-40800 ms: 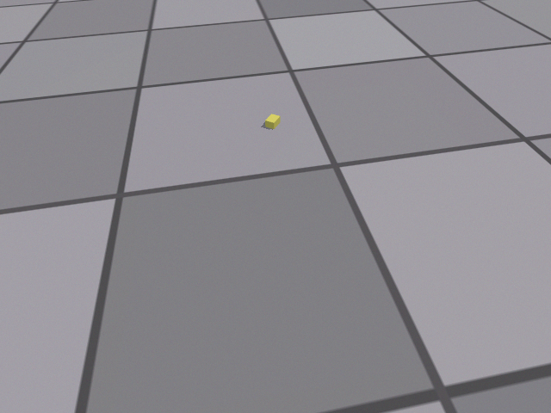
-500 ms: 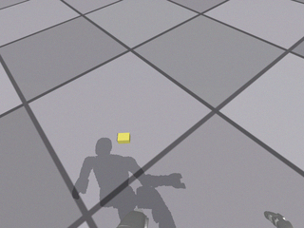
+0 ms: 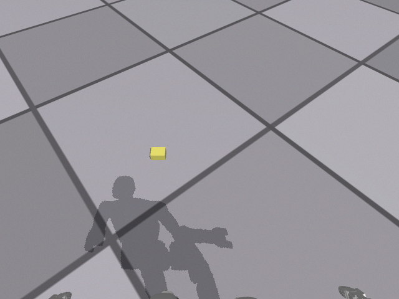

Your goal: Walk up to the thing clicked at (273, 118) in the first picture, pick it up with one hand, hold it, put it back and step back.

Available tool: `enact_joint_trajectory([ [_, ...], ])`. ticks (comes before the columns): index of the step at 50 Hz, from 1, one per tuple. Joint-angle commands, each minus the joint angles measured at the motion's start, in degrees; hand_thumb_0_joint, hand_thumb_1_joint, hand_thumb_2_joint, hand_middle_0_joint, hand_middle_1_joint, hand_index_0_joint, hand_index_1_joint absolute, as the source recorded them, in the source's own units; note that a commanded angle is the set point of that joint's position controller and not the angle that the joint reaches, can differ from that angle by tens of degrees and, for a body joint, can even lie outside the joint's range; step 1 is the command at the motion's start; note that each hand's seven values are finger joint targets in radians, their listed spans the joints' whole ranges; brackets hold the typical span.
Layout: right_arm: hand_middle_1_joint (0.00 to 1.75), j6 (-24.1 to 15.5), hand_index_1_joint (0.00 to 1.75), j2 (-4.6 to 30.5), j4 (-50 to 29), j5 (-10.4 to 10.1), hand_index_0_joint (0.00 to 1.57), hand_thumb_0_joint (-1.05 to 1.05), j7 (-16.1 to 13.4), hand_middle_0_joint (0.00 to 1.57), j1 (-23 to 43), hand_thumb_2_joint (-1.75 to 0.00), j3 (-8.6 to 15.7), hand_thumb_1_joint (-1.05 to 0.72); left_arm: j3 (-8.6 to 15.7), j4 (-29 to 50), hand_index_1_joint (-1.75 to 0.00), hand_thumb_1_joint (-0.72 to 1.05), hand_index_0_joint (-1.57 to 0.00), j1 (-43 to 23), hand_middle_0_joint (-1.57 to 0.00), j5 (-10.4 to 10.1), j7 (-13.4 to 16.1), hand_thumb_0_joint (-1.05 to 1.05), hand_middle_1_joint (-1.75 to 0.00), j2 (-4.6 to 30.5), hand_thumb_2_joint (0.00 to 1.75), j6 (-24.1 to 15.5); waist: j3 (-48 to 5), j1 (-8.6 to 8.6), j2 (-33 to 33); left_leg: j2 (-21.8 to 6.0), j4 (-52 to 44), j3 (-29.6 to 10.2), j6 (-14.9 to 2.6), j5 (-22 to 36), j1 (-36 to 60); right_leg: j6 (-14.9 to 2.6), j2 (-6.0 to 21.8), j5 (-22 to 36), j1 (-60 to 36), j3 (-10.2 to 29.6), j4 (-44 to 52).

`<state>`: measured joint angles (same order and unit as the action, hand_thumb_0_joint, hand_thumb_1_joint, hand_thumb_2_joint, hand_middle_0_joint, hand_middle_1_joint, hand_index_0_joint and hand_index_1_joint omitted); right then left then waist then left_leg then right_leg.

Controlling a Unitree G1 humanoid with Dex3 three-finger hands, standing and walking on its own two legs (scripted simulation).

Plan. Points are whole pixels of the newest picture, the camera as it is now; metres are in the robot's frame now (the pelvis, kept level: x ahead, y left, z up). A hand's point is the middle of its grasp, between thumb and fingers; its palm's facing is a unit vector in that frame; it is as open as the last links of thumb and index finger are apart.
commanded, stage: step back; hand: left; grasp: from above
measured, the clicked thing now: (158, 153) +0.97 +0.28 -0.74
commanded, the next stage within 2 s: stand in 1.24 s
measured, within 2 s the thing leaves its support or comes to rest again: neither
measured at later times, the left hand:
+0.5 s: hand out of the picture -0.05 +0.28 -0.14, palm faces +0.06 -0.92 -0.40, open 7.4 cm
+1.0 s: hand out of the picture +0.00 +0.27 -0.15, palm faces +0.08 -0.93 -0.35, open 7.4 cm
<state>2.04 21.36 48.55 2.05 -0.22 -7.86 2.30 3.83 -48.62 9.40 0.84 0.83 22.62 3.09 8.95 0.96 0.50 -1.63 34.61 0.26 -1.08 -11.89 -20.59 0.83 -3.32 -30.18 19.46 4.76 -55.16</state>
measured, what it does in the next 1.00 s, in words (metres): steps on the spot: right foot, then left foot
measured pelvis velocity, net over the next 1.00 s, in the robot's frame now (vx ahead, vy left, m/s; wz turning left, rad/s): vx -0.05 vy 0.00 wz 0.07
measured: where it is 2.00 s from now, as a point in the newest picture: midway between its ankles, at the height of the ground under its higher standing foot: outside the picture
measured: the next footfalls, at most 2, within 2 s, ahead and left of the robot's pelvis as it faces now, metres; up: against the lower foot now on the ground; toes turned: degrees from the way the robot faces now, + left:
right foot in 0.06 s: -0.01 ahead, -0.12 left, +0.00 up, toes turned +2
left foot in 0.36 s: +0.01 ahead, +0.13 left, +0.00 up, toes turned +5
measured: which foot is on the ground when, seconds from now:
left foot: down 0.00-0.10, up 0.12-0.34, down 0.36-1.00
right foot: up 0.00-0.04, down 0.06-1.00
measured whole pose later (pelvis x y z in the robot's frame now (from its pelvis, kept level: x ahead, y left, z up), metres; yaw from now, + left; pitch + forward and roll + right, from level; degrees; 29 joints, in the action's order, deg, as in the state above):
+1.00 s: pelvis -0.05 +0.00 +0.00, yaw +4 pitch -2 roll +0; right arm -1.3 20.2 59.3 1.4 0.5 -8.4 2.3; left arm 1.7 -59.0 9.2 0.5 -0.1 21.0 -0.5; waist 4.3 1.8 0.7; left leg -0.8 33.2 0.6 0.1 -15.9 -15.3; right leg 0.8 1.7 -19.5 11.8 -1.2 -33.3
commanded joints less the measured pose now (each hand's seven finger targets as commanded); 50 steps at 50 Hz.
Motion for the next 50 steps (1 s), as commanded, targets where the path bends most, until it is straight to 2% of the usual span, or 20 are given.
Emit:
enact_joint_trajectory([
  [1,0.3,0.16,0.3,15.93,-3.11,-0.15,0.2,0.0,-0.8,0.2,-0.2,-0.9,4.36,-0.9,2.85,0.5,-0.3,0.9,-0.2,5.38,-0.2,0.48,0.22,0.0,-0.3,8.87,0.9,-2.73,-13.31,0.04,-11.0,-10.97,-5.17,-11.94,-9.95,6.99,10.45,-1.44,1.46,7.83,-7.03,-5.17,27.95],
  [2,0.3,0.62,0.3,15.47,-3.02,-0.54,0.2,0.0,-0.56,0.2,0.52,-0.9,4.1,-0.9,2.83,-1.41,-0.3,0.9,-0.2,8.15,-0.2,1.0,0.32,0.0,-0.3,8.92,0.9,-3.06,-13.44,1.3,-9.88,-9.5,-2.79,-10.02,-7.9,3.3,6.3,-2.34,1.0,12.41,-11.74,-5.77,34.23],
  [3,0.3,0.67,0.3,12.28,-3.16,-0.63,0.2,0.0,-0.36,0.2,-0.49,-0.9,3.12,-0.9,3.85,-1.72,-0.3,0.9,-0.2,7.96,-0.2,1.83,0.42,0.0,-0.3,11.96,0.9,-3.55,-11.45,0.6,-2.82,-5.23,3.0,-8.12,-4.65,-6.5,-3.77,-3.5,5.16,10.41,-15.43,3.78,34.6],
  [4,0.3,0.3,0.3,9.54,-5.13,-1.04,0.2,0.0,-0.55,0.2,2.29,-0.9,2.46,-0.9,5.42,-0.13,-0.3,0.9,-0.2,6.26,-0.2,2.17,0.36,0.0,-0.3,18.51,0.9,-3.67,-8.47,2.35,12.07,5.15,11.08,-5.66,-0.35,-18.03,-14.51,-9.28,18.59,-0.85,-10.37,24.0,39.77],
  [5,0.3,0.56,0.3,12.42,-4.51,-0.74,0.2,0.0,-1.3,0.2,4.25,-0.9,3.78,-0.9,5.95,1.45,-0.3,0.9,-0.2,1.9,-0.2,2.32,0.44,0.0,-0.3,22.18,0.9,-3.61,-5.19,3.63,12.68,3.8,21.81,-10.98,1.51,-22.14,-7.33,-17.27,28.26,-3.52,5.72,32.19,42.54],
  [8,0.3,0.02,0.3,12.59,-0.57,-1.59,0.2,0.0,-0.76,0.2,-1.81,-0.9,3.81,-0.9,4.04,2.97,-0.3,0.9,-0.2,-6.05,-0.2,1.66,0.93,0.0,-0.3,14.33,0.9,-4.33,-2.79,-2.17,2.99,6.53,30.15,-10.77,1.61,-12.77,-7.98,-11.5,17.45,10.4,2.59,11.78,35.12],
  [14,0.3,-1.82,0.3,11.82,-0.57,0.15,0.2,0.0,0.68,0.2,0.8,-0.9,3.44,-0.9,5.07,0.4,-0.3,0.9,-0.2,2.26,-0.2,2.35,0.05,0.0,-0.3,15.65,0.9,-4.72,-5.07,3.79,9.7,2.25,8.5,-4.5,2.35,-18.38,-6.95,-11.79,18.38,-9.57,-7.97,13.82,36.45],
  [17,0.3,-3.11,0.3,10.45,3.06,-0.22,0.2,0.0,0.78,0.2,-5.27,-0.9,3.81,-0.9,3.75,0.57,-0.3,0.9,-0.2,-0.3,-0.2,1.61,-0.65,0.0,-0.3,14.75,0.9,-3.78,-6.4,0.03,8.25,3.97,-10.77,1.26,0.4,-9.95,10.43,-9.18,15.66,-4.53,-0.34,7.48,32.57],
  [18,0.3,-3.57,0.3,11.56,4.5,0.14,0.2,0.0,0.51,0.2,-7.56,-0.9,4.58,-0.9,2.61,0.35,-0.3,0.9,-0.2,0.32,-0.2,1.66,-0.78,0.0,-0.3,12.11,0.9,-3.5,-7.57,-1.21,3.66,3.42,-13.55,-1.69,-0.37,-7.96,16.89,-7.43,12.9,-1.72,3.64,3.82,26.3],
  [20,0.3,-4.18,0.3,19.41,3.3,0.65,0.2,0.0,0.27,0.2,-6.52,-0.9,5.57,-0.9,1.97,-0.01,-0.3,0.9,-0.2,-2.06,-0.2,0.12,-0.8,0.0,-0.3,9.87,0.9,-3.47,-6.04,-2.91,-10.39,-17.63,-24.52,-35.92,-10.75,-39.6,10.04,-1.58,4.33,-3.02,13.3,-5.04,8.89],
  [21,0.3,-4.56,0.3,19.2,2.72,0.26,0.2,0.0,0.37,0.2,-4.56,-0.9,5.68,-0.9,2.88,-0.2,-0.3,0.9,-0.2,-3.5,-0.2,0.67,-0.88,0.0,-0.3,13.24,0.9,-3.73,-2.51,-2.44,-5.3,-17.58,-24.86,-34.74,-12.56,-38.09,3.6,-2.04,5.73,-1.4,9.23,-0.6,4.45],
  [24,0.3,-5.26,0.3,14.95,2.78,0.45,0.2,0.0,0.04,0.2,-1.59,-0.9,4.19,-0.9,2.27,-2.44,-0.3,0.9,-0.2,0.2,-0.2,0.15,-1.61,0.0,-0.3,11.16,0.9,-4.47,-3.71,-0.28,-7.14,-11.11,-20.7,-20.95,-8.56,-23.76,6.27,-2.24,6.53,4.68,6.37,-2.15,8.85],
  [30,0.3,-3.26,0.3,12.4,2.55,-0.39,0.2,0.0,0.61,0.2,0.04,-0.9,3.45,-0.9,2.42,-6.08,-0.3,0.9,-0.2,3.74,-0.2,0.88,-1.09,0.0,-0.3,9.36,0.9,-5.49,-5.94,1.57,-7.64,-6.51,-11.6,-11.14,-4.46,-17.96,-2.1,-2.71,1.96,12.43,-13.48,-7.47,31.28],
  [31,0.3,-3.18,0.3,10.15,2.44,-0.77,0.2,0.0,0.49,0.2,-0.85,-0.9,2.74,-0.9,2.98,-6.36,-0.3,0.9,-0.2,4.41,-0.2,1.39,-0.63,0.0,-0.3,10.62,0.9,-5.92,-7.63,2.13,-3.35,-4.55,-6.05,-9.24,-2.81,-15.18,-5.83,-3.56,4.08,11.78,-19.18,-2.48,32.85],
  [33,0.3,-3.11,0.3,9.68,2.12,-0.8,0.2,0.0,-0.1,0.2,-0.09,-0.9,2.64,-0.9,4.41,-6.2,-0.3,0.9,-0.2,4.95,-0.2,1.75,-0.48,0.0,-0.3,18.0,0.9,-6.33,-4.22,3.3,9.08,3.62,14.2,-5.2,0.09,-21.44,-11.71,-12.65,23.68,-11.74,-11.6,25.49,43.45],
  [34,0.3,-3.3,0.3,11.48,3.04,-0.51,0.2,0.0,-0.35,0.2,-1.8,-0.9,3.23,-0.9,4.43,-4.52,-0.3,0.9,-0.2,1.76,-0.2,1.51,-0.45,0.0,-0.3,17.54,0.9,-6.59,-1.8,2.01,5.82,1.22,16.87,-7.84,0.48,-19.89,-11.23,-15.34,26.21,-7.58,-8.55,26.74,42.62],
  [40,0.3,-4.26,0.3,9.36,5.97,-0.49,0.2,0.0,0.54,0.2,-5.11,-0.9,3.05,-0.9,2.82,-3.72,-0.3,0.9,-0.2,-2.71,-0.2,1.02,-0.59,0.0,-0.3,13.47,0.9,-6.79,-6.88,-0.36,8.52,0.48,3.67,-0.92,0.92,-11.62,2.34,-10.2,17.34,19.35,-5.32,5.15,35.44],
  [43,0.3,-4.71,0.3,8.47,7.18,-0.1,0.2,0.0,-0.07,0.2,-5.19,-0.9,3.24,-0.9,1.23,-3.63,-0.3,0.9,-0.2,-2.66,-0.2,0.17,-0.64,0.0,-0.3,11.17,0.9,-5.69,-9.31,-1.53,5.35,1.31,-10.52,0.0,0.41,3.89,13.2,-6.3,13.44,32.74,-3.2,-0.31,25.17],
  [46,0.3,-4.97,0.3,15.5,5.95,-0.62,0.2,0.0,-0.49,0.2,0.53,-0.9,3.8,-0.9,0.66,-4.81,-0.3,0.9,-0.2,-1.6,-0.2,-1.25,-0.37,0.0,-0.3,9.36,0.9,-4.48,-11.79,0.45,-6.05,-14.34,-13.85,-17.44,-9.2,2.75,7.09,-1.86,5.18,7.45,-6.21,-4.87,19.77],
  [50,0.3,-4.55,0.3,11.39,6.93,-0.98,0.2,0.0,-0.48,0.2,4.53,-0.9,2.12,-0.9,0.59,-7.48,-0.3,0.9,-0.2,-1.75,-0.2,-0.54,-0.18,0.0,-0.3,10.68,0.9,-5.56,-10.91,0.99,-5.73,-6.87,-8.76,-7.38,-2.3,14.86,6.28,-2.79,8.59,25.5,-12.43,-1.52,28.29],
])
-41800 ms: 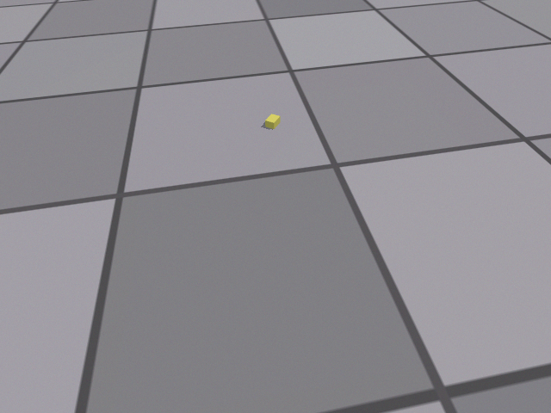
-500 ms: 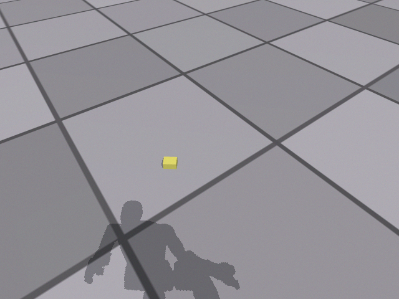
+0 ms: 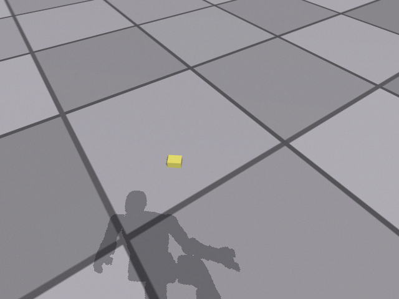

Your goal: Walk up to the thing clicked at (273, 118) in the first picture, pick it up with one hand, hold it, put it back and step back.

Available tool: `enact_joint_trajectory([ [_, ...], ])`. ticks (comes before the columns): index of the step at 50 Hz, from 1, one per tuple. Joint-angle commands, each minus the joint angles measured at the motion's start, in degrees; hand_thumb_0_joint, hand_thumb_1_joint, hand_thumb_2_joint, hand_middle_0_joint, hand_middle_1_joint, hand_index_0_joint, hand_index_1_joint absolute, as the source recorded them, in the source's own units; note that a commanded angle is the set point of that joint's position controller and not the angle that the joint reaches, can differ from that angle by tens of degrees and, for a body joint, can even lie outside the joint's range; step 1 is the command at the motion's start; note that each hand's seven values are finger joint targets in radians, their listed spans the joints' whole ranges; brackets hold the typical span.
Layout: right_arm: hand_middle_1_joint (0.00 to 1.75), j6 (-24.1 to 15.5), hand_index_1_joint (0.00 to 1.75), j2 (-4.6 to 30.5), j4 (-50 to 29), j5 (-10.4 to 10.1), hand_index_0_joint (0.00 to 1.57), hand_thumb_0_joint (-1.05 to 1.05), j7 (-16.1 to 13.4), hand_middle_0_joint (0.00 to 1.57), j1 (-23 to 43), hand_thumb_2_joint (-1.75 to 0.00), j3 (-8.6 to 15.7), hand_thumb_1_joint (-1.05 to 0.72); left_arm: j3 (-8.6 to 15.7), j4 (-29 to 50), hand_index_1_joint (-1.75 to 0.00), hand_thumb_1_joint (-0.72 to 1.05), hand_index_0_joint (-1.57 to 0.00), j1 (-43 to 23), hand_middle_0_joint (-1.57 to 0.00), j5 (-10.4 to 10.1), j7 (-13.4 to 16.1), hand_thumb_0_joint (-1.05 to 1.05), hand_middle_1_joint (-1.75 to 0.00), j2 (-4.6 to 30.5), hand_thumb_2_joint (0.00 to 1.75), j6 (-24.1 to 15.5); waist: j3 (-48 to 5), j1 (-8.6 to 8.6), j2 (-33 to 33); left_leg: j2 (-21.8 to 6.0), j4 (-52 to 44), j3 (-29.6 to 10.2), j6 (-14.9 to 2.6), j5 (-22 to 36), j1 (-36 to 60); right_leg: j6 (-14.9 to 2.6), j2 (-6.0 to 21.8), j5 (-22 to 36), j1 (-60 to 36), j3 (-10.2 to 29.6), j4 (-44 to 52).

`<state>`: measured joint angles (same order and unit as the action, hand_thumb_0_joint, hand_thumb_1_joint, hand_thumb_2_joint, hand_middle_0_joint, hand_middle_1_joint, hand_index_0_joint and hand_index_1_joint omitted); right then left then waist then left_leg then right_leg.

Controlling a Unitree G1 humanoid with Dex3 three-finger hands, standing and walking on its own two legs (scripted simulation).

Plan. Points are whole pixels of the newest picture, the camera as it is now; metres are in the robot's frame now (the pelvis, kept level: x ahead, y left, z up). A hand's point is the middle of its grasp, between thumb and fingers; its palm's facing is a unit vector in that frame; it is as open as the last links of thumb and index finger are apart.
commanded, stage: step back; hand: left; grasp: from above
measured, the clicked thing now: (174, 161) +1.03 +0.21 -0.74
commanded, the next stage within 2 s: stand in 0.24 s
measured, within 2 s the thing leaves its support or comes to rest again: neither
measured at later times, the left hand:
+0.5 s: hand out of the picture +0.11 +0.25 -0.14, palm faces -0.02 -0.94 -0.34, open 7.4 cm
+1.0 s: hand out of the picture +0.06 +0.26 -0.14, palm faces -0.04 -0.94 -0.34, open 7.4 cm
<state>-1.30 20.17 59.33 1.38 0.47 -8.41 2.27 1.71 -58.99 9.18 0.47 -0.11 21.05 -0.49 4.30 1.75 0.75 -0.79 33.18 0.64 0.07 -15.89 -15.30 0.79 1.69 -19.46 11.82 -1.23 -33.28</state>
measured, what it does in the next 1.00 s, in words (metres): stands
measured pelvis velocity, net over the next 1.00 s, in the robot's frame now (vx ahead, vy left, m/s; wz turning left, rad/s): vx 0.00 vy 0.00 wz -0.01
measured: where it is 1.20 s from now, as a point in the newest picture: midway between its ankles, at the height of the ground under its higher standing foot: outside the picture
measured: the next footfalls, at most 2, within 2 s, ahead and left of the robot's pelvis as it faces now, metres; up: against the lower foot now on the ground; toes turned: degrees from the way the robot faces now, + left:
none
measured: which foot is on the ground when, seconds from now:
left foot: down 0.00-1.00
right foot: down 0.00-1.00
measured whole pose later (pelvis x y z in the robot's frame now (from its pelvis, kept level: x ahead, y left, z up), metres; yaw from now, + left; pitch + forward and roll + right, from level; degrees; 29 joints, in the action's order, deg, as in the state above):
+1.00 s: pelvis +0.00 +0.00 +0.02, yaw +0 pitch -2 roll +0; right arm -0.7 19.9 66.4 0.4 1.0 -6.3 0.1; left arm -0.2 -66.2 7.3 0.7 -0.5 20.0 -1.0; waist 3.0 -0.1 -0.5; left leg -1.0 18.8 1.0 0.3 -8.1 -8.8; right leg 1.1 1.3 -10.9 5.1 -1.1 -17.9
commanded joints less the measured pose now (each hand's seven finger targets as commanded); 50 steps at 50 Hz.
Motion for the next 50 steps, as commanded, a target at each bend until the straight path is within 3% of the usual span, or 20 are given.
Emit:
enact_joint_trajectory([
  [1,0.3,-1.13,0.3,12.22,-3.39,-0.46,0.2,0.0,-1.24,0.2,5.06,-0.9,2.05,-0.9,2.73,2.58,-0.3,0.9,-0.2,-1.79,-0.2,-0.24,0.8,0.0,-0.3,12.96,0.9,-2.1,-6.83,-0.33,-5.16,-6.41,-6.37,-6.1,-2.63,19.8,1.99,-2.89,4.55,19.0,-5.56,5.01,6.81],
  [5,0.3,-0.92,0.3,11.76,-1.76,-0.68,0.2,0.0,-1.29,0.2,5.51,-0.9,2.09,-0.9,2.47,1.71,-0.3,0.9,-0.2,-3.41,-0.2,-0.37,1.09,0.0,-0.3,12.34,0.9,-1.86,-9.7,-0.8,-3.02,-6.64,-5.95,-4.76,-2.93,25.9,7.49,-2.87,4.95,24.24,-5.6,4.18,6.83],
  [11,0.3,-0.54,0.3,10.98,-0.58,-0.64,0.2,0.0,-1.27,0.2,8.56,-0.9,1.92,-0.9,2.25,0.32,-0.3,0.9,-0.2,-5.15,-0.2,-0.04,1.17,0.0,-0.3,12.13,0.9,-1.57,-8.81,-0.83,-0.16,-6.62,-8.06,-3.9,-2.8,21.88,8.25,-2.46,5.14,23.73,-5.92,4.52,9.68],
  [12,0.3,-0.66,0.3,11.35,-0.33,-1.07,0.2,0.0,-1.08,0.2,7.03,-0.9,1.15,-0.9,1.11,-0.5,-0.3,0.9,-0.2,-5.6,-0.2,-0.31,0.93,0.0,-0.3,10.14,0.9,-1.54,-8.67,-1.8,-1.19,-7.1,-10.47,-5.89,-2.52,24.59,9.67,-1.82,5.07,24.01,-6.1,4.81,10.99],
  [14,0.3,-1.02,0.3,11.84,0.14,-0.94,0.2,0.0,-1.01,0.2,7.97,-0.9,1.2,-0.9,1.09,-0.66,-0.3,0.9,-0.2,-5.75,-0.2,-0.36,0.99,0.0,-0.3,10.33,0.9,-1.56,-9.14,-1.28,-1.84,-7.52,-10.76,-5.73,-2.2,29.4,11.81,-1.5,5.16,25.64,-6.9,4.44,11.63],
  [20,0.3,-0.79,0.3,11.16,0.63,-1.13,0.2,0.0,-0.8,0.2,9.36,-0.9,0.73,-0.9,0.9,-1.97,-0.3,0.9,-0.2,-7.03,-0.2,0.01,0.82,0.0,-0.3,10.98,0.9,-1.63,-7.19,-1.37,-0.65,-6.89,-14.15,-5.22,-1.45,21.56,10.98,-1.02,5.7,21.29,-7.78,4.64,15.92],
  [26,0.3,-1.0,0.3,11.22,1.24,-1.01,0.2,0.0,-0.57,0.2,9.47,-0.9,0.63,-0.9,0.89,-2.65,-0.3,0.9,-0.2,-7.32,-0.2,0.23,0.67,0.0,-0.3,11.09,0.9,-1.92,-7.73,-1.49,-0.85,-7.11,-15.44,-5.18,-1.14,20.06,11.8,-1.06,6.07,19.86,-8.31,4.69,17.4],
  [30,0.3,-0.7,0.3,11.14,1.86,-0.97,0.2,0.0,-0.53,0.2,9.06,-0.9,0.45,-0.9,0.83,-3.1,-0.3,0.9,-0.2,-7.1,-0.2,0.18,0.56,0.0,-0.3,11.12,0.9,-1.66,-5.34,-1.5,-1.2,-6.74,-17.34,-5.41,-0.84,12.24,10.34,-1.2,5.83,12.51,-6.1,5.07,18.89],
  [37,0.3,-0.8,0.3,11.58,2.82,-0.82,0.2,0.0,-0.42,0.2,6.91,-0.9,0.27,-0.9,0.76,-3.54,-0.3,0.9,-0.2,-6.23,-0.2,0.18,0.22,0.0,-0.3,11.13,0.9,-1.58,-4.27,-1.81,-1.27,-6.73,-19.14,-6.3,-0.68,6.62,7.52,-1.38,5.67,9.45,-5.71,5.31,19.12],
  [41,0.3,-0.74,0.3,11.78,2.9,-0.81,0.2,0.0,-0.41,0.2,6.82,-0.9,0.27,-0.9,0.61,-3.39,-0.3,0.9,-0.2,-5.69,-0.2,0.22,0.26,0.0,-0.3,11.13,0.9,-1.66,-5.05,-1.72,-0.98,-6.77,-18.14,-6.26,-0.94,7.77,8.73,-1.44,5.92,9.61,-4.82,5.57,19.44],
  [46,0.3,-0.52,0.3,12.11,3.36,-0.78,0.2,0.0,-0.35,0.2,5.62,-0.9,0.15,-0.9,0.35,-3.62,-0.3,0.9,-0.2,-4.53,-0.2,0.25,0.17,0.0,-0.3,10.97,0.9,-1.5,-3.92,-1.93,-0.7,-6.77,-18.59,-6.68,-0.97,4.64,7.62,-1.44,5.59,7.78,-3.53,5.51,19.49],
  [50,0.3,-0.69,0.3,11.94,3.32,-0.73,0.2,0.0,-0.42,0.2,5.16,-0.9,-0.07,-0.9,0.43,-3.15,-0.3,0.9,-0.2,-4.61,-0.2,0.1,0.32,0.0,-0.3,11.42,0.9,-1.7,-5.36,-2.03,-0.55,-6.77,-17.4,-6.07,-1.06,10.6,8.58,-1.42,6.06,12.09,-4.76,5.7,18.9],
])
